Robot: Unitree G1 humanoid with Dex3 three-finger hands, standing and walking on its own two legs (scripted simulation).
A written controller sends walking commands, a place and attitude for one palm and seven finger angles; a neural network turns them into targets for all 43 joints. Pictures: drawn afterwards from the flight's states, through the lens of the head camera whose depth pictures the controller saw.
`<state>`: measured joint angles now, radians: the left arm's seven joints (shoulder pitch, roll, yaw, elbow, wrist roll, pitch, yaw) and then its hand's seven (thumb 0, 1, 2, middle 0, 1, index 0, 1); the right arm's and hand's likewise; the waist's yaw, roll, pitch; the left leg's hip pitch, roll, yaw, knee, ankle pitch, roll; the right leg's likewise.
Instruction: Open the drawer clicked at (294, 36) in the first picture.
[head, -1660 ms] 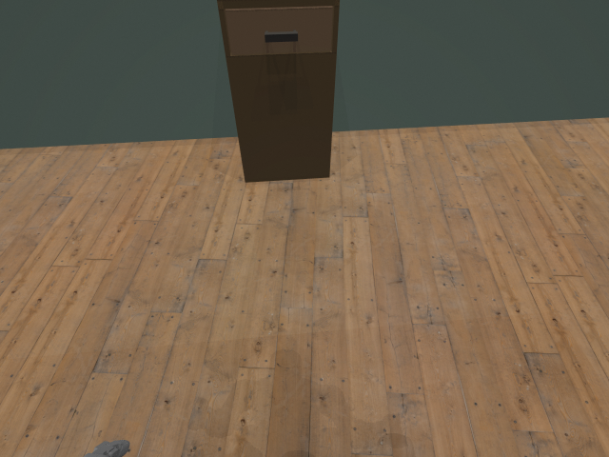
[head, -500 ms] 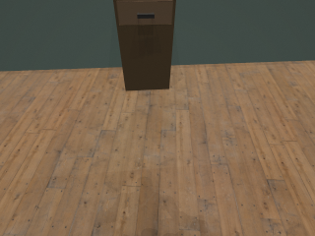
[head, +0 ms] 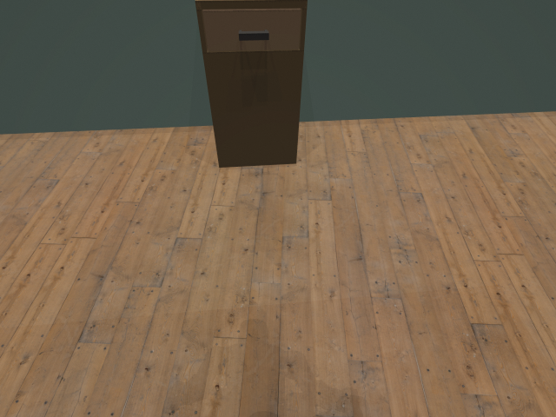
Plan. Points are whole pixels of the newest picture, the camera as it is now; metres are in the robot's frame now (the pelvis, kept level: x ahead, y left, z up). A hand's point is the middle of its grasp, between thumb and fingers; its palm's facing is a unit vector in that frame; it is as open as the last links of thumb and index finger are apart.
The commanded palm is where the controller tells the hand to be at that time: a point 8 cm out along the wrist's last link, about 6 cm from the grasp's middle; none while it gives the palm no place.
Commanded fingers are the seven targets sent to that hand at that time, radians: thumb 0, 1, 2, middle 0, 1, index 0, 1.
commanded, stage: walk to a spot facing it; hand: left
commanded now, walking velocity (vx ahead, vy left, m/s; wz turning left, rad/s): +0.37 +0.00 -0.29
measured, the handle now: (253, 33) +1.54 +0.20 -0.04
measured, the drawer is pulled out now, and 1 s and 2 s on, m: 0.00 0.00 0.00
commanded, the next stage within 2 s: turn to face it in 1.50 s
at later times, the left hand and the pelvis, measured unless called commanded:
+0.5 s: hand out of the picture +0.10 +0.12 -0.17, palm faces -0.06 -0.98 -0.18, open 7.4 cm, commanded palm none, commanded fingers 0.00 0.90 0.90 -0.20 -0.30 -0.20 -0.30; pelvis +0.15 -0.04 -0.01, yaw -8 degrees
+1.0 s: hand (222, 266) +0.47 +0.16 -0.18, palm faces -0.14 -0.98 -0.15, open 7.3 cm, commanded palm none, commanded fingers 0.00 0.90 0.90 -0.20 -0.30 -0.20 -0.30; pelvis +0.40 +0.00 +0.00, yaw -12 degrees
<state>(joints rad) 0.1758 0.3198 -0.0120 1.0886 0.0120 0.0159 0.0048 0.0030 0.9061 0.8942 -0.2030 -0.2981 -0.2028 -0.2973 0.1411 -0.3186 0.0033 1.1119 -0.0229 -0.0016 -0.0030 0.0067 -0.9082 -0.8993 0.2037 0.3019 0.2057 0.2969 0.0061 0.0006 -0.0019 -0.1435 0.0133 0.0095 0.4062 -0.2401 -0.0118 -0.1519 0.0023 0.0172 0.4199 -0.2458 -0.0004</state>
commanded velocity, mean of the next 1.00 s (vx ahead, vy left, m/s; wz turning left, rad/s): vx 0.37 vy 0.00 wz -0.16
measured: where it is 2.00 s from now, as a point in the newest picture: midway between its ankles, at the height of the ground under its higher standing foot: (321, 284)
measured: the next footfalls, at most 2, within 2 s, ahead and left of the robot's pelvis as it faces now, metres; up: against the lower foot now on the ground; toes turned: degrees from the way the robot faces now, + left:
left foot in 0.74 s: +0.45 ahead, +0.04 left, +0.00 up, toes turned -1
right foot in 1.38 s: +0.66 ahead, -0.22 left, +0.00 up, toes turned -27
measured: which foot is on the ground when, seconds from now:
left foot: down 0.00-0.30, up 0.32-0.72, down 0.74-1.00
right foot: down 0.00-0.72, up 0.74-1.00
